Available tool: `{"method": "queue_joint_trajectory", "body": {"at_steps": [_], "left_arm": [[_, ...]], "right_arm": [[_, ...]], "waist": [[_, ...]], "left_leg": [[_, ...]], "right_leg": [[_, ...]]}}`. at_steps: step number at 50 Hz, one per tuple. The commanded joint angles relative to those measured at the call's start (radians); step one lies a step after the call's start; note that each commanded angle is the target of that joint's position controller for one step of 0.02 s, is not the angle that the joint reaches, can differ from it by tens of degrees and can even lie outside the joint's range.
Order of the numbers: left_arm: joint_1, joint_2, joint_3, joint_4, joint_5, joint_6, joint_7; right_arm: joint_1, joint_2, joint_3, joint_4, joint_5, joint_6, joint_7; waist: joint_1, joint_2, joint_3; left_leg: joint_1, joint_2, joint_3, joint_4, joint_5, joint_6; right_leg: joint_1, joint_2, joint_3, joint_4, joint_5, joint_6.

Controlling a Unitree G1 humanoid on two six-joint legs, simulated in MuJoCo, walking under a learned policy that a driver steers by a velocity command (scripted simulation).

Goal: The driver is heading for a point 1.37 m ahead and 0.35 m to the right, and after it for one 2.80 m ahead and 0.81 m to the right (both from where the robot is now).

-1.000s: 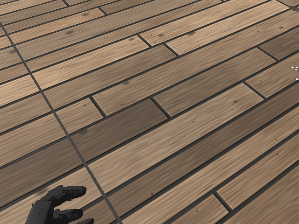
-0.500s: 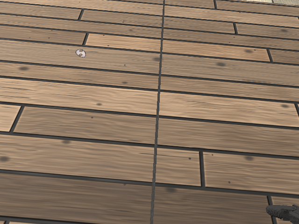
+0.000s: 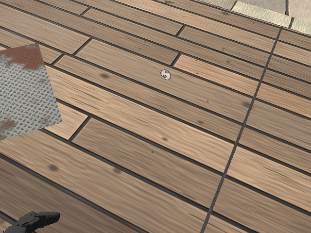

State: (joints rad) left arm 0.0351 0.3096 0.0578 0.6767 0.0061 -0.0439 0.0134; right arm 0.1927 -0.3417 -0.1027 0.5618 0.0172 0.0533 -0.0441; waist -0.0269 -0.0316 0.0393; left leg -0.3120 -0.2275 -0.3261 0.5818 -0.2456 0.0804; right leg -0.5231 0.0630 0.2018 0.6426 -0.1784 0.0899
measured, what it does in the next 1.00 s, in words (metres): steps to the right, turning right: right foot, then left foot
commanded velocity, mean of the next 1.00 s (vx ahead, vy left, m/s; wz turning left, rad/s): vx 0.02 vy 0.00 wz -0.43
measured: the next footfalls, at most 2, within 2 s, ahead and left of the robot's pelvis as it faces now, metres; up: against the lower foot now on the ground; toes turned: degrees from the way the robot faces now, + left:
right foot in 0.06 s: +0.16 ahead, -0.14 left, +0.00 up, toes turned +13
left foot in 0.36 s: +0.07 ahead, +0.09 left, +0.00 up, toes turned -10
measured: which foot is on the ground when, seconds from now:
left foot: down 0.00-0.04, up 0.06-0.34, down 0.36-0.80, up 0.82-1.00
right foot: up 0.00-0.04, down 0.06-0.38, up 0.40-0.76, down 0.78-1.00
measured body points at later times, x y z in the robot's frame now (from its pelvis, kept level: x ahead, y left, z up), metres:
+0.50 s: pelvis +0.05 -0.02 +0.01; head +0.09 -0.01 +0.46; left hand +0.20 +0.27 -0.10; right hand +0.17 -0.31 -0.08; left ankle +0.03 +0.09 -0.73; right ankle +0.06 -0.15 -0.67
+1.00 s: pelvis +0.07 -0.08 +0.01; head +0.11 -0.12 +0.45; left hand +0.37 +0.07 -0.07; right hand +0.04 -0.41 -0.10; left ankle +0.16 +0.05 -0.66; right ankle +0.04 -0.17 -0.73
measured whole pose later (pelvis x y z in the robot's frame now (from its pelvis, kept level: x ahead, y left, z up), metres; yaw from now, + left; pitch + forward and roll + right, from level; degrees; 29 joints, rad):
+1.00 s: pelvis +0.07 -0.08 +0.01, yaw -32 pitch +3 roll +1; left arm 0.14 0.32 0.06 0.58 0.00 0.04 0.01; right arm 0.14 -0.34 -0.08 0.71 -0.01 0.00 -0.02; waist -0.01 0.02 0.07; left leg -0.57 0.04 -0.03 1.04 -0.37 -0.08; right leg -0.31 0.05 0.05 0.48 -0.20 -0.05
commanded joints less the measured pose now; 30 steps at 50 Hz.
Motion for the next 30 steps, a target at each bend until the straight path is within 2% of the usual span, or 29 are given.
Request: {"method": "queue_joint_trajectory", "body": {"at_steps": [1,2,3,4,5,6,7,8,9,10,11,12,13,15,17,18,19,20,21,22,23,24,25,26,28,30], "left_arm": [[-0.001,0.117,0.047,-0.063,-0.007,-0.033,-0.005],[0.047,0.124,0.050,-0.045,-0.001,-0.036,-0.007],[0.022,0.161,0.051,-0.064,0.015,-0.026,-0.005],[0.073,0.189,0.056,-0.052,0.052,-0.014,-0.009],[0.063,0.151,0.051,-0.064,0.034,-0.014,-0.010],[0.049,0.085,0.030,-0.070,0.013,-0.010,-0.011],[0.052,0.060,0.016,-0.067,0.005,-0.002,-0.014],[0.032,0.056,0.006,-0.063,-0.005,0.006,-0.020],[0.017,0.079,0.012,-0.063,-0.015,0.019,-0.023],[0.036,0.126,0.033,-0.065,-0.021,0.036,-0.022],[0.079,0.168,0.052,-0.063,-0.021,0.050,-0.018],[0.111,0.183,0.061,-0.063,-0.018,0.058,-0.015],[0.127,0.184,0.063,-0.065,-0.016,0.060,-0.013],[0.134,0.177,0.067,-0.071,-0.027,0.061,-0.008],[0.124,0.172,0.072,-0.075,-0.046,0.068,0.002],[0.126,0.162,0.072,-0.077,-0.052,0.071,0.010],[0.140,0.131,0.064,-0.081,-0.047,0.071,0.016],[0.108,0.088,0.053,-0.120,-0.048,0.064,0.013],[0.152,0.138,0.072,-0.112,-0.040,0.053,0.009],[0.182,0.181,0.090,-0.090,-0.033,0.054,0.005],[0.220,0.173,0.093,-0.063,-0.034,0.065,0.005],[0.242,0.147,0.087,-0.052,-0.029,0.078,0.007],[0.243,0.119,0.077,-0.055,-0.028,0.086,0.002],[0.220,0.100,0.067,-0.070,-0.032,0.089,-0.005],[0.134,0.077,0.050,-0.116,-0.041,0.087,-0.019],[0.088,0.062,0.036,-0.150,-0.038,0.086,-0.036]], "right_arm": [[-0.049,-0.103,-0.023,-0.089,0.004,-0.007,0.002],[-0.040,-0.066,-0.007,-0.088,0.003,-0.007,0.005],[0.073,0.014,0.019,-0.069,-0.016,-0.006,0.007],[0.093,-0.059,0.004,-0.090,-0.013,-0.012,0.010],[0.123,-0.129,-0.011,-0.055,-0.020,-0.020,0.010],[0.080,-0.150,-0.014,-0.020,-0.022,-0.015,0.010],[0.048,-0.113,-0.005,0.001,-0.028,-0.006,0.008],[0.037,-0.072,0.009,-0.004,-0.038,-0.002,0.011],[0.010,-0.039,0.021,-0.012,-0.041,-0.006,0.019],[-0.029,-0.029,0.025,-0.020,-0.036,-0.013,0.021],[-0.058,-0.024,0.024,-0.022,-0.026,-0.021,0.022],[-0.066,-0.023,0.024,-0.018,-0.017,-0.027,0.022],[-0.061,-0.029,0.020,-0.008,-0.007,-0.032,0.022],[-0.049,-0.040,0.012,0.012,0.001,-0.041,0.021],[-0.011,-0.041,0.006,0.039,0.001,-0.054,0.024],[0.018,-0.054,-0.001,0.056,0.000,-0.059,0.026],[0.053,-0.090,-0.012,0.065,-0.012,-0.059,0.024],[0.048,-0.161,-0.026,0.074,-0.050,-0.055,0.026],[-0.035,-0.134,-0.021,0.049,-0.082,-0.061,0.029],[-0.092,-0.076,-0.002,0.029,-0.076,-0.069,0.020],[-0.134,-0.038,0.009,0.020,-0.058,-0.073,0.012],[-0.148,-0.027,0.013,0.022,-0.038,-0.075,0.005],[-0.142,-0.028,0.015,0.028,-0.027,-0.074,0.001],[-0.125,-0.036,0.013,0.033,-0.026,-0.069,-0.003],[-0.067,-0.054,0.006,0.047,-0.033,-0.055,-0.008],[-0.036,-0.085,-0.004,0.057,-0.036,-0.042,-0.006]], "waist": [[0.033,0.215,-0.141],[0.042,0.160,-0.170],[-0.033,-0.056,-0.222],[-0.046,-0.255,-0.173],[-0.042,-0.208,-0.181],[-0.010,-0.100,-0.160],[-0.001,-0.039,-0.153],[-0.014,-0.035,-0.128],[-0.019,-0.062,-0.088],[0.004,-0.102,-0.066],[0.032,-0.135,-0.071],[0.044,-0.157,-0.095],[0.048,-0.175,-0.116],[0.044,-0.191,-0.134],[0.013,-0.184,-0.150],[0.001,-0.176,-0.165],[-0.001,-0.127,-0.194],[0.008,0.171,-0.139],[0.030,0.252,-0.110],[0.055,0.182,-0.101],[0.074,0.139,-0.096],[0.075,0.138,-0.086],[0.067,0.150,-0.070],[0.055,0.155,-0.056],[0.002,0.161,-0.044],[-0.027,0.166,-0.054]], "left_leg": [[0.101,0.215,-0.268,-0.026,0.251,0.061],[0.073,0.181,-0.200,0.076,0.079,0.026],[-0.031,0.076,-0.047,0.294,-0.326,-0.023],[-0.208,0.003,0.074,0.462,-0.504,-0.090],[-0.233,0.073,0.064,0.613,-0.437,-0.140],[-0.216,0.094,0.062,0.650,-0.362,-0.158],[-0.189,0.110,0.087,0.633,-0.323,-0.170],[-0.167,0.153,0.131,0.551,-0.293,-0.180],[-0.128,0.172,0.200,0.411,-0.271,-0.182],[-0.090,0.155,0.262,0.302,-0.271,-0.183],[-0.074,0.136,0.280,0.230,-0.278,-0.180],[-0.059,0.131,0.265,0.171,-0.265,-0.172],[-0.045,0.127,0.247,0.119,-0.235,-0.160],[-0.013,0.125,0.223,0.007,-0.177,-0.132],[0.098,0.126,0.226,-0.165,-0.067,-0.093],[0.208,0.158,0.222,-0.239,0.013,-0.068],[0.347,0.273,0.158,-0.252,0.043,-0.023],[0.357,0.469,-0.051,-0.283,0.098,0.101],[0.279,0.612,-0.129,-0.292,0.324,0.181],[0.247,0.603,-0.054,-0.267,0.440,0.175],[0.239,0.537,0.045,-0.247,0.469,0.132],[0.261,0.502,0.106,-0.229,0.500,0.109],[0.264,0.485,0.162,-0.218,0.577,0.107],[0.263,0.468,0.210,-0.223,0.603,0.110],[0.309,0.465,0.251,-0.228,0.586,0.126],[0.334,0.483,0.277,-0.225,0.560,0.134]], "right_leg": [[0.165,0.000,-0.028,-0.203,0.072,-0.031],[0.282,-0.079,-0.021,-0.287,0.219,-0.069],[0.434,-0.296,0.180,-0.269,0.457,-0.166],[0.451,-0.438,0.467,-0.325,0.565,-0.353],[0.428,-0.454,0.543,-0.314,0.477,-0.403],[0.400,-0.377,0.394,-0.279,0.393,-0.360],[0.370,-0.301,0.296,-0.274,0.279,-0.301],[0.333,-0.255,0.265,-0.296,0.167,-0.266],[0.281,-0.193,0.217,-0.315,0.132,-0.235],[0.257,-0.145,0.187,-0.323,0.147,-0.225],[0.287,-0.138,0.204,-0.324,0.157,-0.235],[0.330,-0.152,0.242,-0.323,0.138,-0.247],[0.363,-0.170,0.282,-0.327,0.105,-0.255],[0.387,-0.186,0.343,-0.337,0.044,-0.258],[0.342,-0.163,0.349,-0.330,-0.013,-0.230],[0.273,-0.136,0.328,-0.314,-0.064,-0.197],[0.149,-0.092,0.278,-0.241,-0.177,-0.150],[-0.073,0.026,0.075,-0.045,-0.310,-0.101],[-0.126,0.029,-0.019,0.201,-0.406,-0.058],[-0.117,-0.020,-0.041,0.363,-0.374,-0.034],[-0.111,-0.027,-0.058,0.432,-0.325,-0.020],[-0.146,-0.040,-0.072,0.502,-0.270,-0.004],[-0.174,-0.060,-0.095,0.554,-0.236,0.012],[-0.189,-0.078,-0.131,0.545,-0.204,0.024],[-0.217,-0.108,-0.179,0.451,-0.151,0.040],[-0.184,-0.129,-0.205,0.347,-0.142,0.039]]}}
